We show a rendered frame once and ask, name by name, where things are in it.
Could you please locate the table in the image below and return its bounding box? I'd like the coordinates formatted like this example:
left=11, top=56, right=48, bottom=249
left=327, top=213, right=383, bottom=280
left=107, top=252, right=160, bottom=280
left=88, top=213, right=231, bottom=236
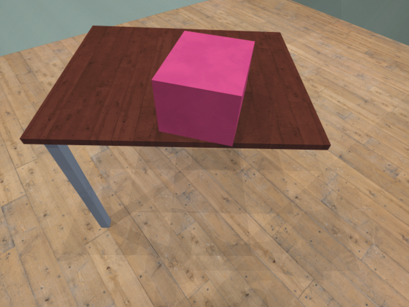
left=20, top=26, right=331, bottom=228

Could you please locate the carton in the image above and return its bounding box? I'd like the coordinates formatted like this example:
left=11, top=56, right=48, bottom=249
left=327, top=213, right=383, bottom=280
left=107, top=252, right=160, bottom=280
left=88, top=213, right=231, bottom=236
left=151, top=31, right=255, bottom=146

